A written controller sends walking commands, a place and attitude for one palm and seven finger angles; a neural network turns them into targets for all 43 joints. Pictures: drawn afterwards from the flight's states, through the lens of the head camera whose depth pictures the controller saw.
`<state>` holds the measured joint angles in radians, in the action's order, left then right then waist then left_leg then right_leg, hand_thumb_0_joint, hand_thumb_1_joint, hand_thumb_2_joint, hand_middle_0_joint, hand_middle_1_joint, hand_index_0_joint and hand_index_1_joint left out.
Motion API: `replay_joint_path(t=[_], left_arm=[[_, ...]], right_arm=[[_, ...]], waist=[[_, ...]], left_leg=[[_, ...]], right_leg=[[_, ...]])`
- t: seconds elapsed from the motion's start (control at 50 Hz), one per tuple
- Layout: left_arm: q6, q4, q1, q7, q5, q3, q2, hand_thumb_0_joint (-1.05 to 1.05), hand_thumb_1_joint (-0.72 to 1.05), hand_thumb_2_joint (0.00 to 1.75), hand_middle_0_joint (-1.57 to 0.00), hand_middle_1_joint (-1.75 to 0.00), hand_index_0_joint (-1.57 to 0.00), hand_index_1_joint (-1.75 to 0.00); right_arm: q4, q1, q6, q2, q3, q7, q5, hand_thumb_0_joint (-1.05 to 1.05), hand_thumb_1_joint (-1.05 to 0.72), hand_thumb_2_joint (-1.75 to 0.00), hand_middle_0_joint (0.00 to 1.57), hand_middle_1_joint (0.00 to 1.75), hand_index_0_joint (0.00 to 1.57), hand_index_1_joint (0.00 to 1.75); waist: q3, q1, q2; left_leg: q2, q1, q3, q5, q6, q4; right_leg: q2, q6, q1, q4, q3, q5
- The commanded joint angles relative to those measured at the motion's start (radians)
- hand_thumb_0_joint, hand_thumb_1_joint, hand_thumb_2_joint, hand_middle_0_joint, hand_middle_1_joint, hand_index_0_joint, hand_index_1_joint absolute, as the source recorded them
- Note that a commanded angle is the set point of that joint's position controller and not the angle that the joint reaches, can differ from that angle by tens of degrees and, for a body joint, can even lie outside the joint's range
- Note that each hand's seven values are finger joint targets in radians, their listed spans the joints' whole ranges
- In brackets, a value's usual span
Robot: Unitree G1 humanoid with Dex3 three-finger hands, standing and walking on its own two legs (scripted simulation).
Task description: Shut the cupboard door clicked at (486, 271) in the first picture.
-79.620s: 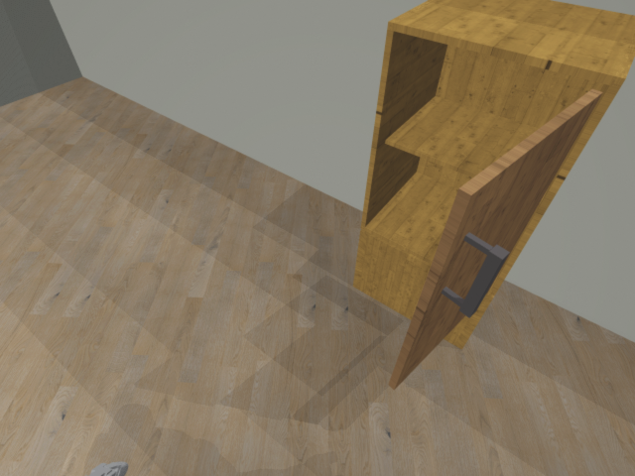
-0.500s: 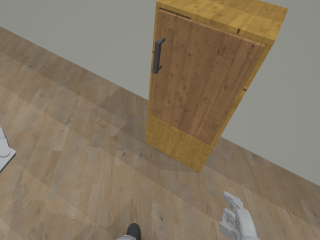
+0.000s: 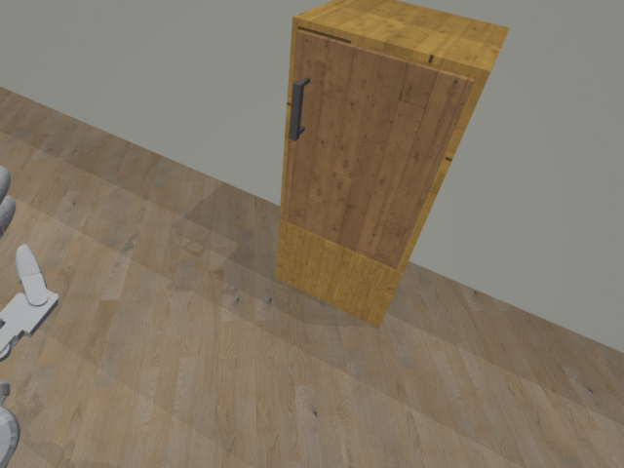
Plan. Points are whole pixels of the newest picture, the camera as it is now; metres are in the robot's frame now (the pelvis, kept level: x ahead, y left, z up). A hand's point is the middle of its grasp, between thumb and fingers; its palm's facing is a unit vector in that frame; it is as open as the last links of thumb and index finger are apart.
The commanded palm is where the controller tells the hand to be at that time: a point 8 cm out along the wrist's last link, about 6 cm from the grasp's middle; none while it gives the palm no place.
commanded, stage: stop stepping back and stand still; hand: left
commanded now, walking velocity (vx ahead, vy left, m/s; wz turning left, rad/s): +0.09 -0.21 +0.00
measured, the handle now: (300, 109) +0.93 +0.06 +0.03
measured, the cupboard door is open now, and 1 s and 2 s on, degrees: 0 0 0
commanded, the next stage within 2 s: let the arm hang, fingers relaxed in 0.98 s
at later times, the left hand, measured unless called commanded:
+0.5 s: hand (38, 347) +0.18 +0.25 +0.17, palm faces +0.49 -0.80 -0.33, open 7.5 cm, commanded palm +0.12 +0.29 +0.20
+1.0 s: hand (19, 308) +0.20 +0.28 +0.18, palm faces +0.38 -0.82 -0.44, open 7.4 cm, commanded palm +0.15 +0.32 +0.20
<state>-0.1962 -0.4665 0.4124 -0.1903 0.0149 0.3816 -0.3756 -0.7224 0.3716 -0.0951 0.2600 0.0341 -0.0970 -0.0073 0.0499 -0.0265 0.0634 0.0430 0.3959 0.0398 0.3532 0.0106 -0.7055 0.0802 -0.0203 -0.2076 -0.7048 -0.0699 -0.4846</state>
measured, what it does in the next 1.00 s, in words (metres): steps on the spot: right foot, then left foot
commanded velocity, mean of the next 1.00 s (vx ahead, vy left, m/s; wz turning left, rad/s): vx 0.05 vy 0.00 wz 0.00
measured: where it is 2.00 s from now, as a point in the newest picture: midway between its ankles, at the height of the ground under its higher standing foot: outside the picture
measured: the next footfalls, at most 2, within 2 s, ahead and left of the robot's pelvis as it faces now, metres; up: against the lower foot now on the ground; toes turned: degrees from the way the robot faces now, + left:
right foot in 0.26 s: +0.01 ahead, -0.09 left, +0.00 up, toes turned -9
left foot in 0.60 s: +0.06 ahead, +0.13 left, +0.00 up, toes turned +3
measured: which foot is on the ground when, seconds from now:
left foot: down 0.00-0.26, up 0.28-0.58, down 0.60-1.00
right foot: up 0.00-0.24, down 0.26-1.00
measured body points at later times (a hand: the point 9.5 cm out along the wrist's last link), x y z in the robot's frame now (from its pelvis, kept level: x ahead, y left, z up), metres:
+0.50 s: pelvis -0.02 -0.01 +0.03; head -0.05 -0.01 +0.48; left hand +0.14 +0.29 +0.19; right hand +0.11 -0.26 -0.07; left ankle +0.03 +0.14 -0.66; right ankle -0.03 -0.08 -0.71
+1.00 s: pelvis +0.00 +0.03 +0.02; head -0.01 +0.04 +0.47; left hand +0.18 +0.32 +0.21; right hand +0.13 -0.19 -0.07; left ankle +0.02 +0.13 -0.71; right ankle -0.03 -0.08 -0.71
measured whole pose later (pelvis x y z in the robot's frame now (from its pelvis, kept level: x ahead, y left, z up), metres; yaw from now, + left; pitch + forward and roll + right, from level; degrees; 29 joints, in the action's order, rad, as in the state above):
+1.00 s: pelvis +0.00 +0.03 +0.02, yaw -3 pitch +0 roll -1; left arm -0.17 -0.49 0.57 -0.16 0.04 0.38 -0.40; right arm -0.62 0.25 -0.06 0.16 -0.05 -0.07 -0.01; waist 0.03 0.00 0.01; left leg 0.04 0.28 0.10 0.25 0.02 -0.52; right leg 0.02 0.00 -0.20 -0.49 -0.10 -0.29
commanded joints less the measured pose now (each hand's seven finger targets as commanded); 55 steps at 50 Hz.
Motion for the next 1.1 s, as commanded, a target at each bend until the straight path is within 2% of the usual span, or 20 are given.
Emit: replay_joint_path(t=[0.0, 0.06, 0.14, 0.18, 0.2, 0.22, 0.24, 0.26, 0.28, 0.3, 0.4, 0.48, 0.54, 0.6, 0.64, 0.74, 0.96, 1.04, 1.06, 1.08], left_arm=[[-0.106, -0.438, -0.024, -0.011, 0.014, 0.232, -0.349, 0.00, 0.90, 0.90, -0.20, -0.30, -0.20, -0.30], [-0.099, -0.431, 0.103, 0.008, 0.033, 0.263, -0.321, 0.00, 0.90, 0.90, -0.20, -0.30, -0.20, -0.30], [-0.068, -0.219, 0.237, 0.010, 0.037, 0.254, -0.259, 0.00, 0.90, 0.90, -0.20, -0.30, -0.20, -0.30], [-0.033, -0.090, 0.241, 0.012, 0.036, 0.227, -0.225, 0.00, 0.90, 0.90, -0.20, -0.30, -0.20, -0.30], [-0.013, -0.049, 0.224, 0.011, 0.034, 0.214, -0.218, 0.00, 0.90, 0.90, -0.20, -0.30, -0.20, -0.30], [0.005, -0.017, 0.189, 0.009, 0.025, 0.201, -0.223, 0.00, 0.90, 0.90, -0.20, -0.30, -0.20, -0.30], [0.018, -0.021, 0.152, 0.010, 0.021, 0.178, -0.228, 0.00, 0.90, 0.90, -0.20, -0.30, -0.20, -0.30], [0.013, -0.014, 0.088, 0.005, 0.027, 0.173, -0.228, 0.00, 0.90, 0.90, -0.20, -0.30, -0.20, -0.30], [-0.023, -0.052, -0.003, 0.011, 0.029, 0.175, -0.257, 0.00, 0.90, 0.90, -0.20, -0.30, -0.20, -0.30], [-0.023, 0.000, 0.007, 0.008, 0.020, 0.135, -0.211, 0.00, 0.90, 0.90, -0.20, -0.30, -0.20, -0.30], [-0.049, -0.140, -0.217, 0.005, 0.000, 0.029, -0.190, 0.00, 0.90, 0.90, -0.20, -0.30, -0.20, -0.30], [-0.071, -0.287, -0.178, -0.024, -0.003, 0.107, -0.261, 0.00, 0.90, 0.90, -0.20, -0.30, -0.20, -0.30], [-0.075, -0.306, -0.024, -0.034, 0.013, 0.172, -0.261, 0.00, 0.90, 0.90, -0.20, -0.30, -0.20, -0.30], [-0.081, -0.277, 0.099, -0.027, 0.025, 0.211, -0.247, 0.00, 0.90, 0.90, -0.20, -0.30, -0.20, -0.30], [-0.072, -0.198, 0.154, -0.011, 0.026, 0.227, -0.248, 0.00, 0.90, 0.90, -0.20, -0.30, -0.20, -0.30], [-0.050, -0.148, 0.156, 0.008, 0.034, 0.151, -0.188, 0.00, 0.90, 0.90, -0.20, -0.30, -0.20, -0.30], [-0.049, -0.267, 0.055, -0.006, 0.031, 0.190, -0.258, 0.00, 0.90, 0.90, -0.20, -0.30, -0.20, -0.30], [-0.038, -0.155, 0.056, -0.002, 0.031, 0.144, -0.194, 0.00, 0.90, 0.90, -0.20, -0.30, -0.20, -0.30], [0.082, 0.549, 0.045, 0.136, -0.017, -0.315, -0.012, 0.00, 0.90, 0.90, -0.20, -0.30, -0.20, -0.30], [0.181, 0.567, 0.009, 0.178, -0.027, -0.273, -0.035, 0.00, 0.90, 0.90, -0.20, -0.30, -0.20, -0.30]], right_arm=[[0.214, -0.163, -0.111, 0.060, 0.019, -0.002, 0.026, 0.00, -0.90, -0.90, 0.20, 0.30, 0.20, 0.30], [0.198, -0.188, -0.104, 0.058, 0.021, 0.033, 0.017, 0.00, -0.90, -0.90, 0.20, 0.30, 0.20, 0.30], [0.224, -0.223, -0.054, 0.056, 0.005, 0.032, 0.016, 0.00, -0.90, -0.90, 0.20, 0.30, 0.20, 0.30], [0.228, -0.224, -0.018, 0.053, 0.003, 0.022, 0.012, 0.00, -0.90, -0.90, 0.20, 0.30, 0.20, 0.30], [0.231, -0.228, -0.001, 0.053, 0.006, 0.019, 0.009, 0.00, -0.90, -0.90, 0.20, 0.30, 0.20, 0.30], [0.232, -0.225, 0.014, 0.043, 0.008, 0.019, 0.008, 0.00, -0.90, -0.90, 0.20, 0.30, 0.20, 0.30], [0.244, -0.226, 0.024, 0.037, 0.009, 0.025, 0.003, 0.00, -0.90, -0.90, 0.20, 0.30, 0.20, 0.30], [0.243, -0.249, 0.012, 0.067, 0.007, 0.022, 0.012, 0.00, -0.90, -0.90, 0.20, 0.30, 0.20, 0.30], [0.206, -0.232, 0.001, 0.072, 0.004, 0.027, 0.032, 0.00, -0.90, -0.90, 0.20, 0.30, 0.20, 0.30], [0.198, -0.211, -0.013, 0.041, -0.005, 0.029, 0.015, 0.00, -0.90, -0.90, 0.20, 0.30, 0.20, 0.30], [0.201, -0.263, -0.034, 0.059, -0.005, 0.001, 0.016, 0.00, -0.90, -0.90, 0.20, 0.30, 0.20, 0.30], [0.216, -0.260, -0.065, 0.050, 0.007, -0.007, 0.017, 0.00, -0.90, -0.90, 0.20, 0.30, 0.20, 0.30], [0.235, -0.232, -0.059, 0.051, 0.014, -0.001, 0.013, 0.00, -0.90, -0.90, 0.20, 0.30, 0.20, 0.30], [0.268, -0.229, -0.037, 0.082, 0.028, 0.005, -0.007, 0.00, -0.90, -0.90, 0.20, 0.30, 0.20, 0.30], [0.258, -0.212, -0.028, 0.061, 0.017, 0.013, -0.005, 0.00, -0.90, -0.90, 0.20, 0.30, 0.20, 0.30], [0.259, -0.199, -0.024, 0.075, 0.013, 0.022, -0.013, 0.00, -0.90, -0.90, 0.20, 0.30, 0.20, 0.30], [0.261, -0.227, -0.030, 0.053, -0.013, 0.005, 0.001, 0.00, -0.90, -0.90, 0.20, 0.30, 0.20, 0.30], [0.248, -0.220, -0.028, 0.046, -0.015, 0.010, -0.003, 0.00, -0.90, -0.90, 0.20, 0.30, 0.20, 0.30], [0.065, -0.316, -0.110, 0.174, 0.021, 0.101, -0.016, 0.00, -0.90, -0.90, 0.20, 0.30, 0.20, 0.30], [0.054, -0.244, -0.037, 0.226, 0.035, 0.109, -0.006, 0.00, -0.90, -0.90, 0.20, 0.30, 0.20, 0.30]], waist=[[0.112, -0.006, -0.386], [0.108, 0.007, -0.250], [0.013, 0.013, -0.353], [-0.002, 0.022, -0.282], [-0.001, 0.033, -0.189], [-0.026, 0.035, 0.019], [-0.061, 0.035, 0.266], [-0.155, 0.030, 0.196], [-0.133, 0.004, 0.126], [-0.044, 0.000, 0.136], [-0.113, 0.007, 0.032], [-0.063, 0.046, 0.016], [0.011, 0.040, -0.100], [0.095, 0.045, -0.273], [0.102, 0.023, -0.271], [0.084, 0.012, -0.125], [0.062, 0.022, -0.184], [0.009, 0.018, -0.139], [-0.085, -0.006, -0.111], [-0.037, 0.011, -0.139]], left_leg=[[0.279, -0.382, -0.502, -0.291, 0.104, 0.413], [0.252, -0.210, -0.313, -0.144, 0.115, 0.421], [0.221, 0.121, -0.132, 0.306, 0.078, 0.524], [0.186, 0.230, -0.083, 0.385, 0.048, 0.444], [0.150, 0.305, -0.053, 0.391, 0.030, 0.319], [0.070, 0.356, 0.008, 0.356, 0.008, 0.044], [-0.025, 0.404, 0.019, 0.228, -0.010, -0.290], [-0.020, 0.390, -0.050, 0.146, -0.016, -0.423], [0.001, 0.334, -0.048, 0.063, -0.028, -0.451], [0.001, 0.317, -0.056, 0.015, -0.027, -0.451], [0.006, 0.122, 0.016, -0.099, -0.018, -0.253], [-0.008, -0.038, 0.054, -0.079, 0.001, 0.018], [-0.026, -0.164, 0.054, -0.162, 0.001, 0.225], [0.148, -0.259, -0.157, -0.493, 0.054, 0.281], [0.136, -0.217, -0.117, -0.662, 0.038, 0.248], [0.111, -0.109, -0.072, -0.449, 0.010, 0.256], [0.080, -0.089, -0.060, -0.222, 0.008, 0.320], [0.072, -0.063, -0.054, -0.117, 0.006, 0.330], [0.092, -0.076, -0.040, -0.318, -0.004, 0.190], [0.099, -0.081, -0.039, -0.317, 0.000, 0.222]], right_leg=[[-0.092, 0.026, -0.368, -0.369, 0.055, -0.089], [-0.067, 0.013, -0.243, -0.282, 0.052, 0.068], [-0.100, 0.038, 0.021, -0.047, -0.059, 0.088], [-0.128, 0.051, 0.169, 0.080, -0.098, 0.072], [-0.110, 0.074, 0.244, 0.145, -0.050, 0.014], [0.003, 0.130, 0.201, 0.308, 0.153, -0.120], [0.250, 0.232, 0.071, 0.554, 0.591, -0.356], [0.324, 0.246, -0.065, 0.624, 0.674, -0.260], [0.289, 0.238, -0.054, 0.569, 0.509, 0.001], [0.246, 0.208, 0.002, 0.504, 0.475, -0.009], [0.165, 0.142, -0.142, 0.509, 0.202, 0.074], [0.186, 0.159, -0.079, 0.469, 0.200, 0.132], [0.128, 0.128, 0.001, 0.354, 0.162, 0.251], [-0.025, 0.028, -0.009, 0.158, 0.066, 0.359], [-0.048, 0.025, 0.036, 0.174, 0.033, 0.456], [-0.025, 0.027, 0.114, 0.227, 0.064, 0.541], [-0.019, 0.028, 0.087, 0.261, 0.076, 0.408], [-0.018, 0.029, 0.058, 0.313, 0.094, 0.345], [0.039, 0.041, -0.093, 0.223, 0.024, 0.435], [0.061, 0.043, -0.085, 0.249, 0.081, 0.398]])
